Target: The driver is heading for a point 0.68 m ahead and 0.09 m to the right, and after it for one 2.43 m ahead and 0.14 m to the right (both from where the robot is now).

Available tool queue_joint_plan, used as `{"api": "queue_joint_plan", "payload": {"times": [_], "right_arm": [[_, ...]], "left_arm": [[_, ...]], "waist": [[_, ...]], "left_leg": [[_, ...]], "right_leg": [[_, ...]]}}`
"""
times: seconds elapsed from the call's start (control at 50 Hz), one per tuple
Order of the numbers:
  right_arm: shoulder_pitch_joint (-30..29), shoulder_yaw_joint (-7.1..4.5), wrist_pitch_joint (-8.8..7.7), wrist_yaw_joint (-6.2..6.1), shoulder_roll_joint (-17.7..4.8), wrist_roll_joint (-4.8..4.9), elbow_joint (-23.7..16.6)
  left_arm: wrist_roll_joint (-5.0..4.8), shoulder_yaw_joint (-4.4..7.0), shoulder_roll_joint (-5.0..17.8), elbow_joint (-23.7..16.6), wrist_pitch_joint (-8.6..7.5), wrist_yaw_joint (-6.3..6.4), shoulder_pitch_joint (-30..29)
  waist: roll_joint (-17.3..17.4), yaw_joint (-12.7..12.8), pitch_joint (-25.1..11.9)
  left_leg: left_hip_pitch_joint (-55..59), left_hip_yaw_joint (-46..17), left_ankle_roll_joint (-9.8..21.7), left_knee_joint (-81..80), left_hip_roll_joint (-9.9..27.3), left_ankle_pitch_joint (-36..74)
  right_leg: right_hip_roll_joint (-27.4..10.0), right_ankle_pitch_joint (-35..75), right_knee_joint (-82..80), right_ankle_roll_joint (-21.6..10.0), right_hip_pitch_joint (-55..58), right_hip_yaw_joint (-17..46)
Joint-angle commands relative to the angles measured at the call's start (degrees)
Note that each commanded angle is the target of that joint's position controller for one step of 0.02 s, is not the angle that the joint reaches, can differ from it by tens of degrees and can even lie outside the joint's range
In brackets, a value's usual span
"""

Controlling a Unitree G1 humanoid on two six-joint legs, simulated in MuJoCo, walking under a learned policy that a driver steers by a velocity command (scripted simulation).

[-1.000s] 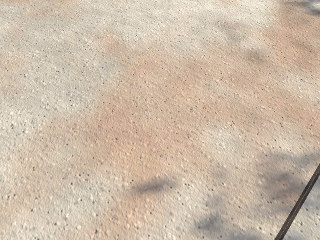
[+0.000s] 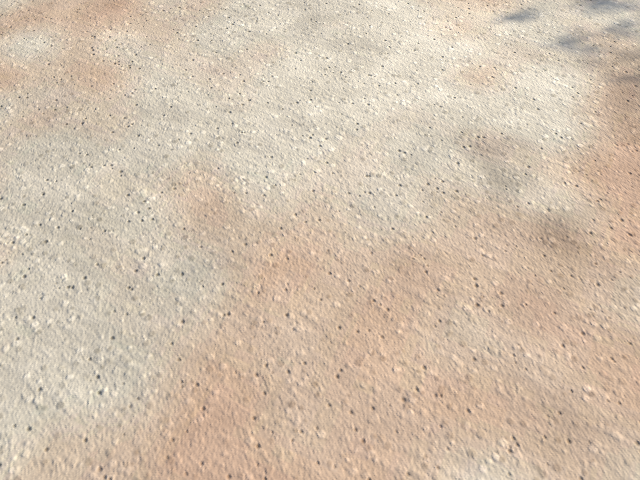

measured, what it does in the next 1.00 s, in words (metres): walks ahead: left foot, then right foot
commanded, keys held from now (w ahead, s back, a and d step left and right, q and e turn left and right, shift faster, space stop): no key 0.50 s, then w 0.20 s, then w+e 0.30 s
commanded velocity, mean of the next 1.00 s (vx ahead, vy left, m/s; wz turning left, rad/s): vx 0.25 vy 0.00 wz -0.08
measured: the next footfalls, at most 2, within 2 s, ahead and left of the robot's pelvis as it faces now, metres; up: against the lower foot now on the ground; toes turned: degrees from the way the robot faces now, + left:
left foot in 0.12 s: +0.25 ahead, +0.15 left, +0.00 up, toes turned +2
right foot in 0.48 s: +0.23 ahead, -0.09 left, +0.00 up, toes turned -1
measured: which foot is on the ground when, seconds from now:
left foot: up 0.00-0.10, down 0.12-1.00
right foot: down 0.00-0.14, up 0.16-0.46, down 0.48-0.78, up 0.80-1.00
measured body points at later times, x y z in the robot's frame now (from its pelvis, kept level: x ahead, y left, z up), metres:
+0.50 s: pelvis +0.16 +0.06 -0.01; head +0.17 +0.05 +0.44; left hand +0.24 +0.32 -0.15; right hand +0.27 -0.19 -0.15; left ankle +0.21 +0.15 -0.75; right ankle +0.19 -0.09 -0.75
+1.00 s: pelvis +0.31 +0.05 -0.01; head +0.33 +0.06 +0.44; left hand +0.46 +0.29 -0.14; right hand +0.24 -0.20 -0.15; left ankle +0.22 +0.15 -0.75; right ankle +0.37 -0.11 -0.68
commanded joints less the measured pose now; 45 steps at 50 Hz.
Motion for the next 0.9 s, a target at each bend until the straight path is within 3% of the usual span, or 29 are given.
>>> {"api": "queue_joint_plan", "payload": {"times": [0.02,0.06,0.1,0.12,0.14,0.16,0.18,0.2,0.22,0.24,0.28,0.34,0.38,0.44,0.48,0.5,0.52,0.54,0.58,0.62,0.68,0.72,0.76,0.78,0.8,0.82,0.84,0.86,0.9], "right_arm": [[-6.3,0.12,-0.81,0.78,-2.5,-0.03,-4.4],[-5.2,-0.20,-1.29,1.37,-3.9,-0.27,-4.8],[3.2,-1.41,-1.69,1.35,-6.6,-0.86,-2.1],[9.5,-2.53,-1.93,1.03,-10.3,-1.45,-0.3],[15.4,-3.00,-1.65,0.62,-14.1,-2.70,0.6],[16.7,-2.15,-0.80,0.91,-12.1,-1.59,1.3],[15.5,-1.43,-0.32,1.37,-9.6,-0.67,0.9],[10.4,-1.00,-0.13,1.26,-8.4,-0.61,-0.1],[5.9,-0.29,-0.18,1.18,-6.8,-1.20,-0.9],[2.6,0.37,-0.29,1.00,-4.7,-1.54,-1.3],[0.3,0.54,-0.15,0.91,-4.3,-2.60,-0.8],[-0.2,0.45,0.06,0.20,-5.1,-2.55,-0.2],[0.6,0.46,0.67,-0.27,-5.7,-2.02,0.4],[0.5,1.09,1.65,-0.56,-4.6,-1.04,1.1],[3.6,1.58,1.86,-0.48,-3.4,-1.36,2.5],[6.4,1.18,2.02,-0.59,-3.8,-1.40,2.6],[5.3,1.10,2.36,-1.04,-4.4,-1.54,2.7],[4.8,0.80,2.64,-1.37,-4.9,-1.01,2.5],[6.1,0.23,2.78,-1.68,-5.5,-0.14,2.8],[6.4,0.14,1.85,-1.40,-4.3,-0.06,2.8],[5.1,0.27,-0.17,-0.46,-1.8,0.06,2.0],[6.0,0.12,-1.28,0.07,-2.0,0.29,2.0],[13.4,-0.76,-1.92,0.05,-3.9,0.37,4.6],[19.3,-2.03,-2.06,-0.26,-7.7,0.50,6.5],[26.1,-3.59,-1.78,-0.27,-12.8,0.52,8.3],[28.3,-2.36,-1.98,-0.21,-9.2,-0.34,8.8],[26.0,-1.15,-2.19,-0.25,-5.9,-0.95,8.2],[23.1,-0.74,-2.33,-0.11,-5.0,-0.97,7.1],[19.3,0.29,-2.12,0.12,-3.0,-0.84,6.2]], "left_arm": [[-0.24,1.64,8.7,-1.4,-0.03,0.41,0.9],[-0.18,1.84,9.4,-0.8,0.77,0.65,0.6],[-0.39,1.79,9.6,-1.3,1.34,0.93,-1.8],[0.15,1.26,8.3,-1.6,1.30,0.96,-0.8],[1.75,-0.19,4.0,-2.0,0.75,0.74,4.1],[0.52,-1.28,0.9,0.1,0.34,0.44,10.3],[-0.69,0.18,6.5,0.2,0.48,0.31,7.8],[-1.50,0.58,7.8,-1.4,0.97,0.62,2.2],[-0.96,0.61,7.0,-1.9,1.78,1.25,-1.0],[-0.23,0.89,6.6,-1.8,2.84,1.89,-1.6],[0.30,0.63,4.3,-1.4,4.30,2.47,0.0],[0.57,0.17,3.1,-1.4,4.91,2.94,-1.2],[0.64,0.25,3.9,-1.4,5.42,2.82,-2.7],[1.39,0.23,3.9,-0.9,5.78,2.35,-4.3],[2.17,0.29,6.1,-1.6,5.62,2.38,-5.6],[1.15,1.10,9.8,-1.2,5.51,2.50,-6.9],[0.61,1.01,7.6,-0.4,5.17,2.23,-6.3],[0.66,0.81,6.4,0.1,4.80,2.20,-6.1],[0.50,1.03,6.4,-0.2,3.93,2.16,-6.8],[-0.17,1.22,6.4,0.3,2.70,2.04,-5.1],[-0.93,2.01,8.7,1.4,1.43,1.76,-0.8],[-1.26,2.03,8.7,1.0,0.90,1.53,-2.0],[-1.66,1.70,7.6,-1.5,0.80,1.09,-8.9],[-1.74,1.05,5.0,-3.5,0.36,0.92,-12.8],[-1.05,0.47,2.8,-5.2,-0.71,0.85,-13.1],[-1.06,1.20,5.0,-4.8,-1.22,0.82,-12.8],[-2.06,1.47,5.0,-3.9,-1.35,0.40,-10.7],[-2.60,1.29,3.9,-3.3,-1.12,0.02,-10.0],[-2.25,1.48,3.2,-3.5,-0.36,-0.33,-11.3]], "waist": [[-5.2,-0.3,3.3],[-6.7,-1.6,1.5],[-7.0,-6.3,-3.4],[-4.0,-8.2,-8.1],[6.4,-7.2,-16.9],[15.5,-6.5,-25.6],[8.9,-7.4,-23.6],[6.0,-6.8,-15.8],[2.2,-5.5,-10.6],[1.8,-3.6,-8.4],[4.7,-1.4,-7.3],[5.3,-1.2,-8.1],[5.0,-1.8,-8.4],[3.6,-1.1,-4.6],[0.3,-2.5,-0.9],[-5.5,-5.7,0.8],[-6.1,-4.2,0.8],[-6.8,-4.1,1.2],[-7.8,-4.5,2.1],[-8.2,-4.0,2.8],[-12.5,-2.9,3.0],[-12.5,-4.1,3.0],[-8.6,-9.0,1.4],[-0.5,-11.4,1.0],[12.7,-12.7,-2.0],[11.1,-12.6,-1.7],[5.7,-9.9,-0.4],[3.8,-8.2,0.4],[2.7,-6.7,2.9]], "left_leg": [[4.1,2.1,0.4,-5.0,-2.6,1.7],[7.1,1.9,1.9,-7.3,-3.8,-0.9],[18.6,3.6,4.0,-10.8,-6.3,1.7],[29.6,1.5,5.8,-10.4,-3.2,17.7],[50.1,-12.4,12.3,-5.1,10.1,38.1],[57.3,-25.5,20.3,-8.4,18.5,40.2],[51.3,-23.6,18.8,-11.0,15.4,29.4],[44.2,-17.8,16.4,-12.6,13.0,22.5],[35.9,-13.7,14.8,-15.0,10.5,18.3],[29.0,-11.0,13.6,-17.0,8.9,14.6],[20.5,-7.3,13.1,-20.1,6.5,11.6],[18.4,-4.0,13.3,-21.2,4.8,9.0],[18.4,-4.6,12.8,-22.4,4.9,-0.6],[14.8,-4.4,9.2,-23.1,2.3,-22.4],[13.6,-3.7,4.8,-21.1,-0.8,-29.5],[14.7,-0.8,3.3,-20.6,-4.2,-27.4],[19.2,1.5,2.6,-18.1,-5.8,-26.4],[21.1,2.4,2.9,-15.5,-6.4,-27.8],[20.4,2.9,4.5,-12.1,-6.5,-34.0],[18.1,3.4,5.3,-9.2,-6.6,-33.9],[11.8,6.2,5.1,-0.9,-8.5,-26.5],[13.2,5.2,6.1,-2.0,-7.8,-23.3],[26.8,2.5,7.2,-9.4,-6.1,-20.5],[37.4,-5.8,9.0,-14.9,-0.5,-20.8],[49.6,-22.0,13.2,-20.7,9.7,-15.6],[52.1,-28.6,15.8,-20.9,15.6,-6.5],[51.8,-24.3,14.7,-19.5,15.7,-3.0],[50.7,-18.8,13.0,-20.0,14.0,-1.4],[46.1,-8.0,9.2,-22.2,10.7,4.0]], "right_leg": [[-14.7,15.9,-1.9,-8.1,-3.0,6.1],[-15.9,24.4,3.3,-6.4,0.5,6.4],[-13.7,34.0,12.5,-3.7,1.0,5.3],[-10.0,29.8,22.0,-1.2,-2.9,3.0],[-4.3,4.0,40.6,2.4,-19.0,0.6],[0.2,-27.5,54.9,4.6,-27.1,4.8],[-2.3,-27.7,59.6,4.4,-28.8,9.7],[-4.4,-25.1,60.0,4.0,-32.5,7.7],[-6.7,-21.3,56.8,4.2,-32.1,6.5],[-8.7,-18.0,52.3,4.2,-28.4,7.0],[-8.9,-13.7,45.6,4.4,-20.1,6.0],[-8.1,-9.4,33.6,4.5,-14.6,4.7],[-7.7,-4.6,28.5,4.5,-11.8,4.1],[-6.5,2.7,17.5,3.1,-6.2,2.7],[-10.3,6.0,11.5,1.2,-5.6,6.6],[-10.2,1.0,12.5,-0.2,-9.6,6.3],[-8.7,-10.1,10.5,-0.2,-14.6,5.8],[-8.1,-16.0,9.1,0.1,-17.1,5.7],[-8.2,-22.5,8.3,-0.7,-19.2,6.7],[-10.1,-24.7,7.4,-2.5,-17.9,9.8],[-17.0,-25.2,3.1,-7.2,-10.7,21.1],[-19.2,-16.7,4.1,-8.6,-10.0,24.5],[-14.5,-5.2,10.3,-5.6,-18.3,17.9],[-8.1,-0.4,22.0,-1.8,-28.5,9.2],[-2.3,-4.9,38.8,1.5,-39.9,2.0],[-2.4,-18.7,51.3,1.3,-47.4,7.2],[-4.7,-16.7,57.6,-0.6,-50.5,11.6],[-6.2,-12.2,59.0,-1.8,-51.9,12.1],[-8.6,-4.7,53.9,-2.6,-50.6,11.0]]}}
Velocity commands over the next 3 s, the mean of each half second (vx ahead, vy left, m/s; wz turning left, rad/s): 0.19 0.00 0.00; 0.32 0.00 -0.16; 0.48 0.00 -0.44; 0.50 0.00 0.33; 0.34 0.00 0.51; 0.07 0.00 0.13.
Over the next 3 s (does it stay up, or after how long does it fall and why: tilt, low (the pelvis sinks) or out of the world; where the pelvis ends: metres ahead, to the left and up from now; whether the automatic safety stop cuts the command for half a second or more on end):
stays up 1.17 -0.13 -0.01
